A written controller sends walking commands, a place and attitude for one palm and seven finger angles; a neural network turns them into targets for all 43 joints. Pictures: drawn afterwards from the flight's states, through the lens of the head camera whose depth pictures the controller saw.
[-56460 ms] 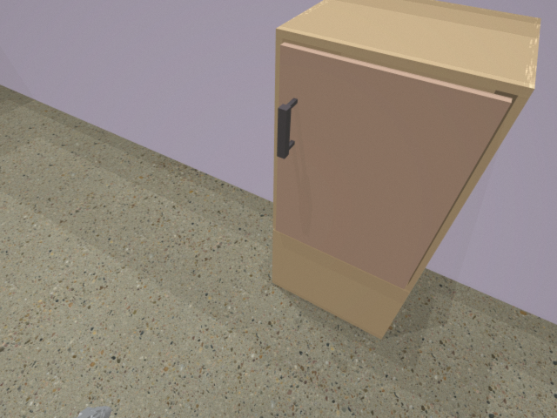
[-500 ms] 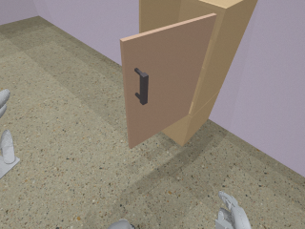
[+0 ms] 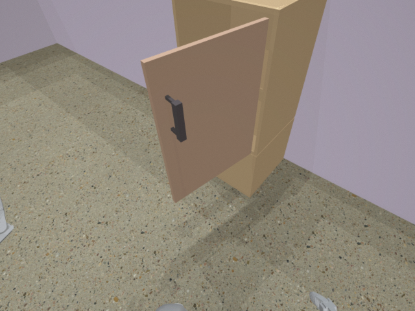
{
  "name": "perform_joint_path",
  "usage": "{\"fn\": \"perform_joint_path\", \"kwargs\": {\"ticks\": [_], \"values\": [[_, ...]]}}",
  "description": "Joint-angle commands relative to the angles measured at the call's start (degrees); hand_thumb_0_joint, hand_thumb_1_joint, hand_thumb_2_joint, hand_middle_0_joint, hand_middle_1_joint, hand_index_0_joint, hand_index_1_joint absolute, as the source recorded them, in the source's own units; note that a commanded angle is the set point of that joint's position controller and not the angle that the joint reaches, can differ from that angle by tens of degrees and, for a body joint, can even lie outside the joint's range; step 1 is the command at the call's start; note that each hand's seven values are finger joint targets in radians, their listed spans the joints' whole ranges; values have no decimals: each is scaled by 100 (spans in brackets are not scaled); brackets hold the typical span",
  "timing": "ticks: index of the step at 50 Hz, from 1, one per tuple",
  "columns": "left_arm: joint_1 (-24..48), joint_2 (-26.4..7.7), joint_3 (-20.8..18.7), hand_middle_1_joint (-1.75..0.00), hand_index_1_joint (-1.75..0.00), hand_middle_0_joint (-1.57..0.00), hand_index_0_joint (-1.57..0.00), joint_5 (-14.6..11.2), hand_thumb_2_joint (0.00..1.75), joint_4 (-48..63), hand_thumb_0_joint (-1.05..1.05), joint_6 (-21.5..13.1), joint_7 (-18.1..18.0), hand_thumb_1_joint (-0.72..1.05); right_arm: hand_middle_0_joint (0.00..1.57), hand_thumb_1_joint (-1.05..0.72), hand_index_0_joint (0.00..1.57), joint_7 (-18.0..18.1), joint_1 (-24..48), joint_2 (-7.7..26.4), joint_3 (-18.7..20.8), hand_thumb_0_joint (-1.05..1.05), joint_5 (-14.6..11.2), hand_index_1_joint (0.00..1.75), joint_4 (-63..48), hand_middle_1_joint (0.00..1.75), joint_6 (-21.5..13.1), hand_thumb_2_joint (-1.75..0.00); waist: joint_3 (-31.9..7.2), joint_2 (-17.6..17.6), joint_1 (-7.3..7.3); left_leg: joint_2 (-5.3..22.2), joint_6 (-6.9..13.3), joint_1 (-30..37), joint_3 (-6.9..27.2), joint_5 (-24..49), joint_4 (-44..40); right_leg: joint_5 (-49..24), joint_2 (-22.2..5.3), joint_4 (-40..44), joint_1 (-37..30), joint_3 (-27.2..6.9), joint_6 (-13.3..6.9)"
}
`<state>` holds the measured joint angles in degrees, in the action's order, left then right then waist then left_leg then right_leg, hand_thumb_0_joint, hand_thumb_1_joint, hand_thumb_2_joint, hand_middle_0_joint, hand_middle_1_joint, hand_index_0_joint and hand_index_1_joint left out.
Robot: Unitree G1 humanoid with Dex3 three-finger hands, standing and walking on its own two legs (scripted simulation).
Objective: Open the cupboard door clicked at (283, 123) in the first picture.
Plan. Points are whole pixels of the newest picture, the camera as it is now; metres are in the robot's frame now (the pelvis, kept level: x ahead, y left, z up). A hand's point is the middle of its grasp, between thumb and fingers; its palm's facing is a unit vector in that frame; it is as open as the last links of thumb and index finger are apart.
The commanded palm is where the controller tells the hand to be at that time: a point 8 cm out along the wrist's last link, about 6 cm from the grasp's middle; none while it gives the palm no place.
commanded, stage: stop stepping back and stand still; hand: left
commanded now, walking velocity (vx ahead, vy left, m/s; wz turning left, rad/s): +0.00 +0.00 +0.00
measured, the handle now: (175, 118) +0.60 +0.14 +0.04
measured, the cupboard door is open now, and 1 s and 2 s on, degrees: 79 79 79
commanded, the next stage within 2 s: let the arm hang, fingers relaxed in 0.96 s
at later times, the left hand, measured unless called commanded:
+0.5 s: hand out of the picture +0.16 +0.29 +0.18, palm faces +0.46 -0.72 -0.52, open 7.4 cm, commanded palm +0.11 +0.32 +0.18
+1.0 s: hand out of the picture +0.15 +0.32 +0.15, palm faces +0.43 -0.75 -0.50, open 7.4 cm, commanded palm +0.09 +0.35 +0.18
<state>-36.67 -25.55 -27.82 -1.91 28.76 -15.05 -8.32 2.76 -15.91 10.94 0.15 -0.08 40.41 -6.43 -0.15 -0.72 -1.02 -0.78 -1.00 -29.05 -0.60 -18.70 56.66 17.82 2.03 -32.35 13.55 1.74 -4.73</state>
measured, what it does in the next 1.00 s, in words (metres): steps on the spot: left foot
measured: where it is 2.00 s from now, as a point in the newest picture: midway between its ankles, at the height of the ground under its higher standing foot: outside the picture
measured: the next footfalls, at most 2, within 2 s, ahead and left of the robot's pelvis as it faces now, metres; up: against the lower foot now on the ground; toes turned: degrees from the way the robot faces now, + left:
left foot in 0.20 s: +0.03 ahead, +0.14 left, +0.00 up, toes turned +5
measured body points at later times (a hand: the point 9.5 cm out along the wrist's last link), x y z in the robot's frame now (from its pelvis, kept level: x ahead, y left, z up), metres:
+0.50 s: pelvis -0.02 +0.02 +0.01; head -0.03 +0.01 +0.46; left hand +0.13 +0.33 +0.21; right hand +0.17 -0.21 -0.07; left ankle -0.01 +0.14 -0.73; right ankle +0.00 -0.06 -0.73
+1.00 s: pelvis -0.04 +0.05 +0.01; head -0.03 +0.04 +0.46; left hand +0.12 +0.36 +0.18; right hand +0.12 -0.18 -0.09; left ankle -0.01 +0.14 -0.73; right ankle +0.00 -0.06 -0.73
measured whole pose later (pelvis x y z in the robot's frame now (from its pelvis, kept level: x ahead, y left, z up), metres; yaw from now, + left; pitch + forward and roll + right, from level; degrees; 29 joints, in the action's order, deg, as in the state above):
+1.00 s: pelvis -0.04 +0.05 +0.01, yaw +2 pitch -1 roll -1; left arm -32.3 -22.2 -22.7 -1.3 22.9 -11.0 -8.6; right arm 3.8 -13.1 11.7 -0.6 -0.3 37.0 -7.1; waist 1.3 -1.7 0.0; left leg 0.2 1.9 -13.9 -3.4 -10.7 25.0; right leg 8.6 1.0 -21.8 12.7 2.4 -0.8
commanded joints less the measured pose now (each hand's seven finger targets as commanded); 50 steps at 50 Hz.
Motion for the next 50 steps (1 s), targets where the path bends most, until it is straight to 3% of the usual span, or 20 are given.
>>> {"fn": "perform_joint_path", "kwargs": {"ticks": [1,4,6,8,9,11,12,13,14,16,18,24,26,29,32,36,37,39,44,50], "values": [[1104,-531,-184,-30,-30,-20,-20,21,90,-671,0,-99,-155,90,20,-90,20,197,659,660,204,0,-34,30,-854,30,-360,-90,-114,736,262,243,26,169,-54,178,-750,-1981,-1273,1311,-320,-1009,13],[1671,-301,307,-30,-30,-20,-20,86,90,-675,0,-2,-168,90,20,-90,20,288,899,709,202,0,-21,30,-902,30,-492,-90,-32,1087,75,74,210,746,-320,37,-1787,-2090,-1156,1412,-463,-963,315],[1778,-415,339,-30,-30,-20,-20,122,90,6,0,19,-180,90,20,-90,20,271,912,760,236,0,3,30,-985,30,-549,-90,-208,1290,-4,43,301,1059,-322,114,-2393,-2454,-1176,1379,-758,-1026,408],[1650,-722,73,-30,-30,-20,-20,113,90,876,0,-21,-236,90,20,-90,20,233,893,768,251,0,25,30,-1081,30,-544,-90,-545,817,-1,111,347,1559,-218,756,-3157,-2982,-1125,1056,-1023,-947,534],[1558,-836,-58,-30,-30,-20,-20,99,90,1375,0,-54,-260,90,20,-90,20,206,907,807,276,0,34,30,-1178,30,-527,-90,-750,373,-15,364,404,1975,-16,1676,-3403,-3081,-969,768,-1028,-810,645],[1271,-1092,-367,-30,-30,-20,-20,71,90,2052,0,-120,-316,90,20,-90,20,166,924,871,300,0,5,30,-1371,30,-472,-90,-1050,-577,-55,864,474,2711,442,3164,-3183,-2450,-627,440,-496,-646,689],[985,-1291,-593,-30,-30,-20,-20,60,90,2102,0,-126,-327,90,20,-90,20,158,880,883,320,0,-10,30,-1394,30,-437,-90,-1120,-863,-90,970,437,2730,485,3162,-3175,-2002,-551,441,-419,-621,639],[539,-1251,-716,-30,-30,-20,-20,73,90,1930,0,-92,-338,90,20,-90,20,152,914,700,272,0,-3,30,-1431,30,-398,-90,-1028,-1253,-50,825,400,2469,252,3405,-3089,-2309,-474,511,-589,-527,489],[419,-1243,-753,-30,-30,-20,-20,45,90,1972,0,-82,-325,90,20,-90,20,129,918,653,231,0,-4,30,-1463,30,-340,-90,-1025,-1356,7,723,311,2133,181,3338,-3068,-2536,-476,521,-894,-484,426],[300,-1042,-691,-30,-30,-20,-20,-28,90,1544,0,-61,-289,90,20,-90,20,105,874,661,229,0,-59,30,-1476,30,-261,-90,-878,-998,83,598,155,1649,29,2737,-2990,-2880,-562,662,-1182,-636,369],[165,-762,-506,-30,-30,-20,-20,-97,90,929,0,5,-237,90,20,-90,20,96,804,665,251,0,-84,30,-1442,30,-214,-90,-648,-427,154,536,82,1520,26,1952,-2940,-2812,-697,920,-981,-825,355],[399,-541,-100,-30,-30,-20,-20,-125,90,41,0,220,-112,90,20,-90,20,132,860,805,249,0,-100,30,-1376,30,-114,-90,-109,400,177,524,196,1479,201,675,-3328,-693,-585,1559,-148,-825,463],[722,-560,54,-30,-30,-20,-20,-70,90,243,0,236,-86,90,20,-90,20,159,892,838,224,0,-80,30,-1390,30,-140,-90,-16,389,162,520,232,1505,202,402,-3482,-231,-544,1690,0,-784,502],[1277,-696,112,-30,-30,-20,-20,27,90,726,0,202,-111,90,20,-90,20,224,936,837,163,0,-30,30,-1391,30,-219,-90,35,-24,117,532,265,1370,308,9,-3861,166,-439,1669,-117,-621,531],[1676,-1050,-119,-30,-30,-20,-20,109,90,1418,0,135,-195,90,20,-90,20,272,962,851,147,0,13,30,-1401,30,-324,-90,-137,-691,65,589,307,1182,425,-352,-4192,-48,-319,1371,-528,-445,545],[1171,-920,-237,-30,-30,-20,-20,147,90,1379,0,72,-264,90,20,-90,20,247,851,767,116,0,27,30,-1406,30,-426,-90,-262,-1040,13,720,349,626,600,-855,-4529,-410,-201,868,-1183,-209,552],[919,-975,-342,-30,-30,-20,-20,142,90,1242,0,66,-263,90,20,-90,20,239,836,773,130,0,43,30,-1405,30,-451,-90,-260,-1021,-6,707,325,564,579,-882,-4531,-408,-209,872,-1220,-182,543],[659,-772,-270,-30,-30,-20,-20,110,90,974,0,51,-246,90,20,-90,20,208,790,740,125,0,23,30,-1371,30,-440,-90,-208,-758,26,663,280,536,504,-660,-4384,-487,-250,977,-1188,-226,529],[416,-548,-161,-30,-30,-20,-20,15,90,322,0,61,-164,90,20,-90,20,157,758,803,193,0,-9,30,-1243,30,-383,-90,-62,63,107,527,165,874,396,-53,-3953,-424,-380,1447,-597,-441,484],[859,-633,-53,-30,-30,-20,-20,45,90,675,0,64,-127,90,20,-90,20,186,825,829,208,0,-13,30,-1261,30,-378,-90,-298,-72,91,500,202,1174,310,213,-3946,-610,-345,1378,-606,-411,521]]}}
